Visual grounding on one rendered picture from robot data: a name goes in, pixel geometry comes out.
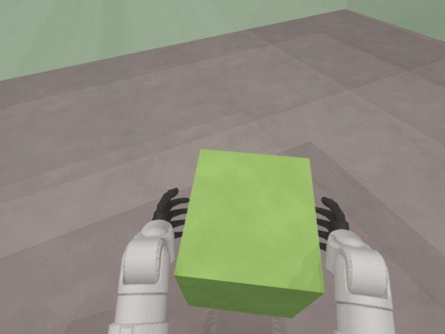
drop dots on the robot right forearm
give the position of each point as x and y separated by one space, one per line
361 285

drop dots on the robot left forearm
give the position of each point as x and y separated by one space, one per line
144 278

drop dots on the carton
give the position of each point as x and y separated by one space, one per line
250 239

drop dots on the robot right hand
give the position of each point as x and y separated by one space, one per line
336 217

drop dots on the robot left hand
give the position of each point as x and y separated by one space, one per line
165 205

